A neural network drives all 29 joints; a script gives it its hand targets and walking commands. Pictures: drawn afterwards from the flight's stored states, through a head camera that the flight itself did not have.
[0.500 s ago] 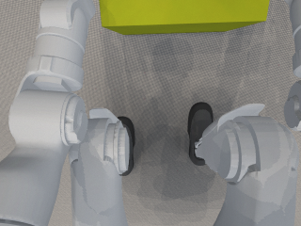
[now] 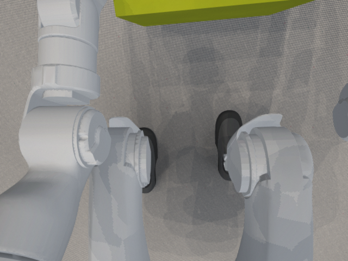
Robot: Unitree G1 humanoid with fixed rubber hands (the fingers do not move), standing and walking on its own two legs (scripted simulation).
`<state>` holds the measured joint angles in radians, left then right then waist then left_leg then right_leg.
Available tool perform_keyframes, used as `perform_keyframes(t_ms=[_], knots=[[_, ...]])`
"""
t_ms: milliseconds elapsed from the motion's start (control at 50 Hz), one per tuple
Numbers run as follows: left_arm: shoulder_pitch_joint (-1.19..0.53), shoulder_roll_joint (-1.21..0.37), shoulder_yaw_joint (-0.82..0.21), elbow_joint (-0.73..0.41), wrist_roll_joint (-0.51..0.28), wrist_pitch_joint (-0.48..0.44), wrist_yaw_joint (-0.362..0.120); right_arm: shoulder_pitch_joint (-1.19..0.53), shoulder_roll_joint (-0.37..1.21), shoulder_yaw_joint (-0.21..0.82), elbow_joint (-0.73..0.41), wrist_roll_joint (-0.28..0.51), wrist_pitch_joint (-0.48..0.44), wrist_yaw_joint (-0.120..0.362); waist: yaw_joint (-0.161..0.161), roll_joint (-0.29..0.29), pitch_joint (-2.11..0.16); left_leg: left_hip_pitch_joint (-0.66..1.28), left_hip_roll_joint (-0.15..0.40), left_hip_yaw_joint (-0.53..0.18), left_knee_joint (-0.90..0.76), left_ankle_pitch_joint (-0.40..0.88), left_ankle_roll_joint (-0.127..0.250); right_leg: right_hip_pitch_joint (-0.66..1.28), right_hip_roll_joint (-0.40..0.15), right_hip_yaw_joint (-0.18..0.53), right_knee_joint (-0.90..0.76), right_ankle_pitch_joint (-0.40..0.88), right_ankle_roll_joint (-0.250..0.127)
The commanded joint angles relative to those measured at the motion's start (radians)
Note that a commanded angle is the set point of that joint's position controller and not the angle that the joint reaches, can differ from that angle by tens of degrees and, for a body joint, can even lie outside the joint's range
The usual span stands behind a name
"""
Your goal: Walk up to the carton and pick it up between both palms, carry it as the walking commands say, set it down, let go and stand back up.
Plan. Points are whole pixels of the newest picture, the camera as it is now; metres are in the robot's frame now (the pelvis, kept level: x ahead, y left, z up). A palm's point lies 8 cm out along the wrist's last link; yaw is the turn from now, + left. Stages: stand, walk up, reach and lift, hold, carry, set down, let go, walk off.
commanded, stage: reach and lift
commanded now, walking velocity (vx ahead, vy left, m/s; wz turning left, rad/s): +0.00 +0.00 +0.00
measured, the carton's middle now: out of the picture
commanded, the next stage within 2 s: none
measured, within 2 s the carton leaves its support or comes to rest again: neither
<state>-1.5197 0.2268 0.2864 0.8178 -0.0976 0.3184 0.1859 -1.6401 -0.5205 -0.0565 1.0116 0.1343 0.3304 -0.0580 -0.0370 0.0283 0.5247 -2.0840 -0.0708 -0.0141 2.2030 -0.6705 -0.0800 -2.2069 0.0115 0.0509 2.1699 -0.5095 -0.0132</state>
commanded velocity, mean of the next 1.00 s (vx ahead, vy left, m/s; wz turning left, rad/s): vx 0.00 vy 0.00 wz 0.00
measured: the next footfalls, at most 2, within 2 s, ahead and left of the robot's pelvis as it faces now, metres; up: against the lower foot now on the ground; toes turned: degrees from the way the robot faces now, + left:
none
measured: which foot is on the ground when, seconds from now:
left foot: down 0.00-1.00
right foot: down 0.00-1.00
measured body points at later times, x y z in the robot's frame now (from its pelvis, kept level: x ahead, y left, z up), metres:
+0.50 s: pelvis -0.01 +0.00 +0.04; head +0.36 -0.04 +0.28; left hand +0.57 +0.11 -0.09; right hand +0.57 -0.24 -0.09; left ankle +0.10 +0.14 -0.34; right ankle +0.13 -0.12 -0.34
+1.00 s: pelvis -0.03 +0.00 +0.09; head +0.33 -0.05 +0.34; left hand +0.55 +0.12 -0.03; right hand +0.55 -0.23 -0.03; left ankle +0.10 +0.14 -0.34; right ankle +0.13 -0.12 -0.34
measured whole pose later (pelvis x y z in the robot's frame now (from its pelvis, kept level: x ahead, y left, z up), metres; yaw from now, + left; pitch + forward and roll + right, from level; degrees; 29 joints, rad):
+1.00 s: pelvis -0.03 +0.00 +0.09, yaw -1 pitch +27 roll +4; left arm -1.36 0.13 0.44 0.52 0.07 0.45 0.11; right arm -1.49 -0.39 -0.20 0.73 -0.01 0.49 -0.05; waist -0.03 0.01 0.52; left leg -1.81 -0.10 -0.02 1.90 -0.57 -0.08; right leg -1.91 0.07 0.10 1.87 -0.43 0.03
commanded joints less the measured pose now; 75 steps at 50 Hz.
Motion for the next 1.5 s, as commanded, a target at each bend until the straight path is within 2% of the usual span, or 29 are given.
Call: perform_keyframes(t_ms=[0,140,220,240,260,320,400,480,500,660,820,880,920,940,960,1040,1060,1080,1160,1180,1240,1260,1320,1380,1400,1420,1440,1460,1480], knots=[[-0.854,-0.830,-0.384,-0.356,-0.134,-0.038,-0.284,-0.589,1.035,0.266,-0.339,0.129,-0.028,0.313,0.024,-0.128,-2.042,0.399,-0.060,0.150,-0.217,0.395,0.065,1.216,0.049,-0.071,-0.129,0.627,-0.005],[-0.846,-0.863,-0.398,-0.403,-0.131,-0.020,-0.308,-0.573,1.082,0.274,-0.424,0.103,-0.007,0.299,-0.001,-0.162,-2.127,0.402,-0.071,0.143,-0.251,0.398,0.069,1.271,0.062,-0.073,-0.158,0.656,0.005],[-0.854,-0.898,-0.418,-0.433,-0.128,0.004,-0.303,-0.634,1.051,0.292,-0.540,0.118,-0.001,0.293,0.004,-0.119,-2.259,0.527,-0.073,0.137,-0.271,0.422,0.063,1.284,0.064,-0.081,-0.187,0.617,0.005],[-0.861,-0.886,-0.411,-0.428,-0.121,0.006,-0.300,-0.610,1.062,0.274,-0.487,0.101,0.007,0.294,-0.002,-0.128,-2.226,0.501,-0.071,0.137,-0.280,0.384,0.060,1.252,0.061,-0.083,-0.195,0.579,0.003],[-0.843,-0.901,-0.418,-0.445,-0.120,0.012,-0.296,-0.633,1.070,0.291,-0.538,0.119,0.007,0.294,0.009,-0.133,-2.272,0.566,-0.072,0.131,-0.289,0.410,0.066,1.254,0.066,-0.093,-0.202,0.574,0.007],[-0.797,-0.927,-0.397,-0.390,-0.077,0.028,-0.296,-0.582,1.063,0.254,-0.465,0.085,0.017,0.310,0.013,-0.085,-2.165,0.581,-0.070,0.131,-0.312,0.369,0.061,1.123,0.067,-0.092,-0.236,0.477,-0.004],[-0.776,-0.946,-0.353,-0.353,-0.042,0.038,-0.308,-0.549,1.122,0.231,-0.378,0.050,0.034,0.329,0.032,-0.120,-2.113,0.577,-0.078,0.132,-0.355,0.311,0.070,1.076,0.074,-0.105,-0.279,0.378,0.005],[-0.748,-0.965,-0.380,-0.404,-0.032,0.052,-0.326,-0.539,1.170,0.277,-0.424,0.064,0.052,0.337,0.051,-0.135,-2.248,0.610,-0.087,0.137,-0.385,0.359,0.071,1.191,0.080,-0.115,-0.288,0.454,0.023],[-0.772,-0.962,-0.398,-0.420,-0.039,0.055,-0.332,-0.527,1.159,0.268,-0.428,0.068,0.052,0.337,0.038,-0.102,-2.248,0.596,-0.082,0.144,-0.378,0.364,0.059,1.189,0.081,-0.103,-0.297,0.463,0.016],[-0.844,-0.952,-0.484,-0.557,-0.091,0.067,-0.335,-0.518,1.169,0.285,-0.514,0.076,0.070,0.308,0.002,-0.093,-2.409,0.664,-0.085,0.131,-0.422,0.386,0.054,1.290,0.092,-0.096,-0.345,0.478,0.015],[-0.699,-0.976,-0.415,-0.406,-0.040,0.085,-0.355,-0.524,1.203,0.296,-0.496,0.056,0.085,0.314,0.049,-0.141,-2.307,0.612,-0.095,0.137,-0.490,0.299,0.073,1.281,0.095,-0.094,-0.419,0.362,0.026],[-0.720,-0.986,-0.416,-0.403,-0.036,0.093,-0.365,-0.519,1.220,0.282,-0.480,0.048,0.094,0.315,0.039,-0.129,-2.329,0.595,-0.091,0.134,-0.501,0.288,0.072,1.295,0.095,-0.085,-0.434,0.364,0.025],[-0.712,-1.008,-0.444,-0.429,-0.048,0.098,-0.371,-0.525,1.244,0.312,-0.502,0.076,0.095,0.321,0.056,-0.118,-2.416,0.680,-0.093,0.136,-0.515,0.329,0.069,1.340,0.099,-0.088,-0.452,0.375,0.026],[-0.731,-1.012,-0.473,-0.497,-0.068,0.100,-0.366,-0.533,1.246,0.339,-0.579,0.091,0.097,0.316,0.060,-0.107,-2.514,0.740,-0.096,0.134,-0.517,0.370,0.064,1.382,0.104,-0.088,-0.452,0.418,0.023],[-0.729,-0.989,-0.443,-0.458,-0.056,0.101,-0.368,-0.535,1.229,0.303,-0.521,0.069,0.102,0.318,0.049,-0.132,-2.429,0.673,-0.090,0.128,-0.523,0.327,0.069,1.341,0.099,-0.097,-0.449,0.377,0.027],[-0.759,-1.011,-0.500,-0.546,-0.082,0.106,-0.364,-0.543,1.253,0.326,-0.588,0.095,0.103,0.313,0.051,-0.108,-2.516,0.785,-0.093,0.121,-0.545,0.381,0.067,1.374,0.107,-0.092,-0.482,0.394,0.021],[-0.762,-0.999,-0.482,-0.516,-0.072,0.108,-0.365,-0.540,1.234,0.297,-0.548,0.079,0.108,0.314,0.031,-0.104,-2.460,0.755,-0.093,0.119,-0.558,0.348,0.069,1.338,0.105,-0.098,-0.490,0.368,0.025],[-0.738,-1.011,-0.479,-0.513,-0.071,0.109,-0.365,-0.523,1.259,0.305,-0.545,0.080,0.107,0.315,0.051,-0.107,-2.455,0.765,-0.098,0.117,-0.567,0.351,0.069,1.346,0.106,-0.089,-0.504,0.362,0.020],[-0.692,-1.026,-0.474,-0.475,-0.063,0.118,-0.368,-0.514,1.267,0.319,-0.555,0.080,0.109,0.318,0.069,-0.115,-2.449,0.785,-0.090,0.116,-0.599,0.339,0.069,1.372,0.107,-0.088,-0.532,0.338,0.023],[-0.708,-1.031,-0.474,-0.492,-0.065,0.116,-0.374,-0.498,1.261,0.309,-0.536,0.064,0.114,0.321,0.048,-0.123,-2.447,0.780,-0.092,0.117,-0.612,0.325,0.067,1.387,0.110,-0.092,-0.546,0.328,0.025],[-0.682,-1.040,-0.478,-0.456,-0.056,0.116,-0.382,-0.484,1.307,0.319,-0.505,0.065,0.116,0.327,0.075,-0.120,-2.430,0.784,-0.091,0.115,-0.638,0.307,0.070,1.382,0.108,-0.088,-0.572,0.290,0.027],[-0.703,-1.046,-0.484,-0.485,-0.065,0.114,-0.384,-0.483,1.306,0.318,-0.516,0.069,0.117,0.326,0.055,-0.123,-2.445,0.796,-0.092,0.115,-0.642,0.320,0.069,1.399,0.110,-0.089,-0.578,0.309,0.029],[-0.673,-1.052,-0.487,-0.463,-0.059,0.115,-0.394,-0.481,1.300,0.320,-0.532,0.065,0.111,0.328,0.065,-0.097,-2.447,0.803,-0.092,0.112,-0.659,0.318,0.070,1.416,0.108,-0.082,-0.591,0.307,0.027],[-0.673,-1.083,-0.534,-0.501,-0.093,0.122,-0.391,-0.494,1.287,0.336,-0.607,0.078,0.106,0.325,0.030,-0.087,-2.539,0.916,-0.091,0.100,-0.670,0.378,0.060,1.430,0.116,-0.098,-0.603,0.351,0.024],[-0.698,-1.077,-0.532,-0.522,-0.091,0.118,-0.392,-0.504,1.296,0.335,-0.601,0.082,0.110,0.323,0.047,-0.075,-2.544,0.918,-0.097,0.107,-0.672,0.372,0.060,1.453,0.114,-0.090,-0.612,0.342,0.022],[-0.688,-1.077,-0.535,-0.520,-0.091,0.119,-0.390,-0.483,1.288,0.325,-0.600,0.077,0.108,0.324,0.026,-0.079,-2.544,0.921,-0.093,0.100,-0.678,0.371,0.057,1.443,0.118,-0.096,-0.614,0.346,0.021],[-0.708,-1.057,-0.528,-0.533,-0.084,0.116,-0.391,-0.464,1.304,0.319,-0.564,0.073,0.115,0.324,0.043,-0.072,-2.520,0.908,-0.093,0.099,-0.684,0.354,0.062,1.448,0.112,-0.086,-0.623,0.328,0.019],[-0.700,-1.062,-0.531,-0.528,-0.088,0.114,-0.389,-0.436,1.321,0.316,-0.531,0.061,0.117,0.327,0.031,-0.102,-2.472,0.901,-0.090,0.094,-0.701,0.342,0.062,1.424,0.113,-0.095,-0.631,0.315,0.023],[-0.700,-1.069,-0.540,-0.540,-0.090,0.111,-0.390,-0.447,1.314,0.323,-0.562,0.068,0.114,0.325,0.034,-0.076,-2.500,0.938,-0.093,0.098,-0.705,0.348,0.063,1.439,0.114,-0.094,-0.635,0.322,0.022]])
